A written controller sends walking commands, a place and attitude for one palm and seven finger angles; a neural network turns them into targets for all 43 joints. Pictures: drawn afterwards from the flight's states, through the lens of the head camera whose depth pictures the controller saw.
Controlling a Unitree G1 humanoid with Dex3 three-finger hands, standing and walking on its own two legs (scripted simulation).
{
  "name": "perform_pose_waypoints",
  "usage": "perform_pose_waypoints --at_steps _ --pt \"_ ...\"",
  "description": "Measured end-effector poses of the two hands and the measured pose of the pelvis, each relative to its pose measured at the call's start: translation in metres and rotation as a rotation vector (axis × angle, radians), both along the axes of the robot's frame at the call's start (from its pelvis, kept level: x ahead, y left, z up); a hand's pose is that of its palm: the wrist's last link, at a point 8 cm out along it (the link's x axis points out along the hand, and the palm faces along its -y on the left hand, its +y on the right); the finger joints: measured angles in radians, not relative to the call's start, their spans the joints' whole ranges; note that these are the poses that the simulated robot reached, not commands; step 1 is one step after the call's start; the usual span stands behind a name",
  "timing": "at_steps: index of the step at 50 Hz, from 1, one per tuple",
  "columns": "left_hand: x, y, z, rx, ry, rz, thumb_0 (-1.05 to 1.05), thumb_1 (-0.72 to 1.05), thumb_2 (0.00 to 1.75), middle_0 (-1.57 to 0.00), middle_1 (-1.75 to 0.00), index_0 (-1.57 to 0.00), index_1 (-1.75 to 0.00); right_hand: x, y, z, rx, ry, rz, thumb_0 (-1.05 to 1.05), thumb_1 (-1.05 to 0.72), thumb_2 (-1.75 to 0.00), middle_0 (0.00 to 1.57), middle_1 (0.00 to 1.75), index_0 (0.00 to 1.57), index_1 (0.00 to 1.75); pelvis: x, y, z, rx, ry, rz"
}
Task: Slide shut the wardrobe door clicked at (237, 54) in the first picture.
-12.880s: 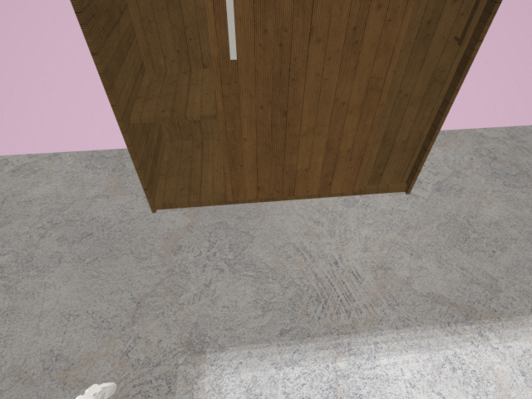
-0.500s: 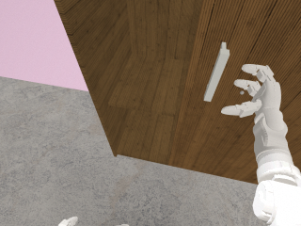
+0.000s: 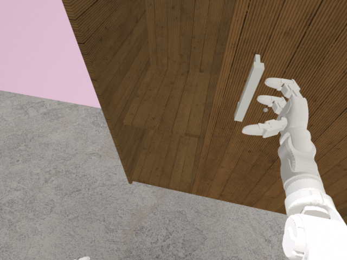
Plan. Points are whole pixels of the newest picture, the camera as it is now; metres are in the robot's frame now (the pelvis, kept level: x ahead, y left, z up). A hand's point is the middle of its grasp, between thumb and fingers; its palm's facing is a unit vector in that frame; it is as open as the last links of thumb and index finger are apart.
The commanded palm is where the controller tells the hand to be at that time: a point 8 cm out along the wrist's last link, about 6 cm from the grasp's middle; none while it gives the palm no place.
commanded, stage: feel for the door with the fingertips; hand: right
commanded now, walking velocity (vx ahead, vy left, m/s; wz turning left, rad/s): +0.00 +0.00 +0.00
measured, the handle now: (247, 90) +0.51 -0.12 +0.12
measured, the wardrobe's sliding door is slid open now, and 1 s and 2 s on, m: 0.37 0.37 0.37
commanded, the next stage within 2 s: slide the fingers in behind the handle in 0.48 s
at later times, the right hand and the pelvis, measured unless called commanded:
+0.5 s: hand (261, 102) +0.46 -0.14 +0.13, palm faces +0.12 +0.99 -0.02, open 14.0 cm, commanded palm +0.44 -0.19 +0.12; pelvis -0.01 +0.01 +0.00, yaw +0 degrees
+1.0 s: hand (253, 106) +0.46 -0.13 +0.12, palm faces +0.09 +1.00 -0.01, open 13.9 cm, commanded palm +0.42 -0.17 +0.12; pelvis -0.01 +0.00 +0.00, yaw +1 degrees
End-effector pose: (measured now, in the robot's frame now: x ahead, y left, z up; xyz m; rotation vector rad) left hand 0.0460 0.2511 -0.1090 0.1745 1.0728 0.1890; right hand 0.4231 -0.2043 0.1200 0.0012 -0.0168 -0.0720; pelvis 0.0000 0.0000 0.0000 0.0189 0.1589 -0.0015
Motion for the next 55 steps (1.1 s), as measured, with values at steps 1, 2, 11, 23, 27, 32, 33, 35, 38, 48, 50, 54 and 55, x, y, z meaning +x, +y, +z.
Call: perform_pose_waypoints --at_steps 1,2,11,23,27,32,33,35,38,48,50,54,55 --pt "0.001 0.001 0.000 0.000 -0.007 0.000 0.01 0.91 0.89 -0.21 -0.30 -0.20 -0.30 0.000 0.004 -0.001 0.000 0.004 -0.001 -0.01 0.50 -0.30 0.30 1.20 0.30 1.20 0.000 0.000 0.000 -0.001 -0.001 0.001" --pt "0.003 0.001 0.001 0.000 -0.014 0.000 0.01 0.91 0.89 -0.21 -0.30 -0.20 -0.30 -0.001 0.007 -0.002 0.001 0.004 -0.004 -0.01 0.50 -0.30 0.30 1.20 0.30 1.20 -0.001 0.001 0.000 -0.001 -0.002 0.002" --pt "0.012 0.004 0.004 -0.002 -0.062 -0.007 0.01 0.91 0.89 -0.21 -0.30 -0.20 -0.30 -0.005 0.018 0.003 -0.017 -0.021 -0.041 -0.01 0.50 -0.30 0.30 1.20 0.30 1.20 -0.005 0.007 0.001 -0.008 -0.017 0.007" --pt "-0.009 0.013 -0.002 0.016 -0.001 -0.009 0.01 0.91 0.89 -0.21 -0.30 -0.20 -0.30 0.011 0.009 0.008 -0.019 0.000 -0.046 -0.01 0.50 -0.30 0.30 1.20 0.30 1.20 -0.012 0.012 -0.001 -0.010 0.001 -0.005" --pt "-0.021 0.015 -0.004 0.022 0.038 -0.005 0.01 0.91 0.89 -0.21 -0.30 -0.20 -0.30 0.014 0.008 0.007 -0.021 -0.009 -0.042 -0.01 0.50 -0.30 0.32 1.23 0.31 1.21 -0.013 0.011 -0.003 -0.010 0.014 -0.008" --pt "-0.035 0.017 -0.004 0.029 0.074 0.009 0.01 0.91 0.89 -0.21 -0.30 -0.20 -0.30 0.017 0.005 0.007 -0.020 -0.012 -0.037 -0.01 0.50 -0.30 0.36 1.27 0.35 1.23 -0.015 0.011 -0.004 -0.008 0.023 -0.009" --pt "-0.037 0.016 -0.004 0.029 0.078 0.011 0.01 0.91 0.89 -0.21 -0.30 -0.20 -0.30 0.017 0.005 0.007 -0.021 -0.012 -0.037 -0.01 0.50 -0.30 0.37 1.27 0.36 1.24 -0.015 0.010 -0.004 -0.008 0.025 -0.009" --pt "-0.041 0.016 -0.004 0.028 0.084 0.014 0.01 0.91 0.89 -0.21 -0.30 -0.20 -0.30 0.017 0.005 0.007 -0.021 -0.013 -0.037 -0.01 0.50 -0.30 0.37 1.26 0.35 1.23 -0.016 0.009 -0.004 -0.007 0.027 -0.008" --pt "-0.044 0.014 -0.004 0.023 0.084 0.019 0.01 0.91 0.89 -0.21 -0.30 -0.20 -0.30 0.015 0.007 0.005 -0.019 -0.012 -0.031 -0.01 0.50 -0.30 0.35 1.25 0.34 1.23 -0.016 0.008 -0.005 -0.007 0.028 -0.004" --pt "-0.034 0.003 -0.004 0.001 0.038 0.030 0.01 0.91 0.89 -0.21 -0.30 -0.20 -0.30 0.009 0.025 -0.003 -0.008 -0.021 -0.018 -0.01 0.50 -0.30 0.31 1.21 0.31 1.21 -0.013 0.003 -0.004 -0.008 0.015 0.013" --pt "-0.029 0.001 -0.004 -0.005 0.024 0.028 0.01 0.91 0.89 -0.21 -0.30 -0.20 -0.30 0.007 0.027 -0.002 -0.013 -0.031 -0.021 -0.01 0.50 -0.30 0.31 1.21 0.31 1.21 -0.012 0.002 -0.004 -0.008 0.012 0.015" --pt "-0.018 -0.002 -0.005 -0.016 0.005 0.013 0.01 0.91 0.89 -0.21 -0.30 -0.20 -0.30 0.006 0.032 0.001 -0.023 -0.029 -0.020 -0.01 0.50 -0.30 0.30 1.20 0.30 1.21 -0.010 0.002 -0.003 -0.008 0.005 0.012" --pt "-0.016 -0.002 -0.005 -0.018 0.001 0.010 0.01 0.91 0.89 -0.21 -0.30 -0.20 -0.30 0.007 0.033 0.000 -0.022 -0.023 -0.021 -0.01 0.50 -0.30 0.30 1.20 0.30 1.21 -0.009 0.002 -0.003 -0.008 0.004 0.011"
